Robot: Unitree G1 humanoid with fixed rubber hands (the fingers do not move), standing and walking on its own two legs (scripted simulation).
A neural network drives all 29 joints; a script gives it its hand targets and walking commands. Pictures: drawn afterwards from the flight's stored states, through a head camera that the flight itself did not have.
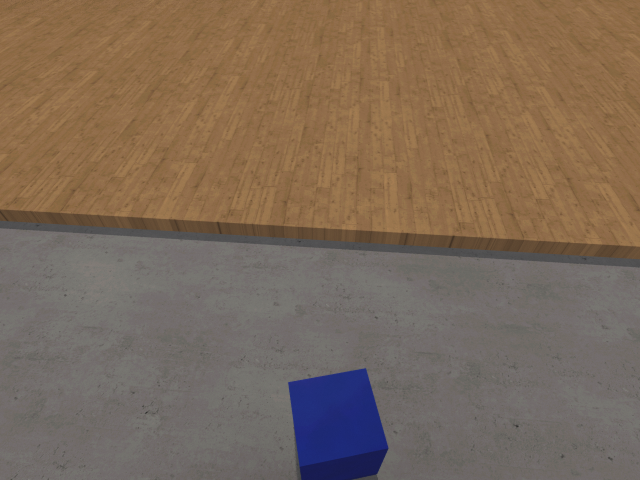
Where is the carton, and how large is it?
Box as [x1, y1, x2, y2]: [288, 368, 387, 479]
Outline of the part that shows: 365,368 288,382 302,479 352,479 375,474 377,472 387,450 387,445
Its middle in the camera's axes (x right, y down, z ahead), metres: +0.04 +0.50 +1.05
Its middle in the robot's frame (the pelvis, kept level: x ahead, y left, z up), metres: +0.40 -0.01 -0.64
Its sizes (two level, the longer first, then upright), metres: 0.210 0.200 0.250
